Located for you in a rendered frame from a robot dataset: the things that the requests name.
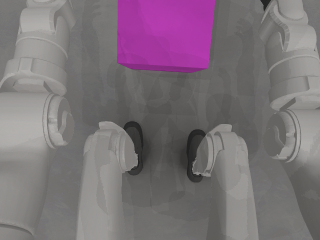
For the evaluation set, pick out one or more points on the left robot upper arm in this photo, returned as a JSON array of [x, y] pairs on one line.
[[33, 125]]

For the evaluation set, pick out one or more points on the carton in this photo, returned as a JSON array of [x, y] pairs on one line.
[[165, 35]]

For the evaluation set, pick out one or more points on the robot right forearm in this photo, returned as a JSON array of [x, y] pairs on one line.
[[292, 57]]

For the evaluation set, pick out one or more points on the robot left foot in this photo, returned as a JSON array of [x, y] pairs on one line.
[[134, 130]]

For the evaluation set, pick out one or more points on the robot left forearm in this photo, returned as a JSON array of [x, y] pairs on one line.
[[42, 48]]

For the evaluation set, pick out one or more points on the right robot upper arm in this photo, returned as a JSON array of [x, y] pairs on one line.
[[292, 136]]

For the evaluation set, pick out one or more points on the robot left thigh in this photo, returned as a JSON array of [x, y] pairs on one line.
[[100, 209]]

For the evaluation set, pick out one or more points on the right robot hand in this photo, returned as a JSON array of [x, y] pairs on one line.
[[265, 3]]

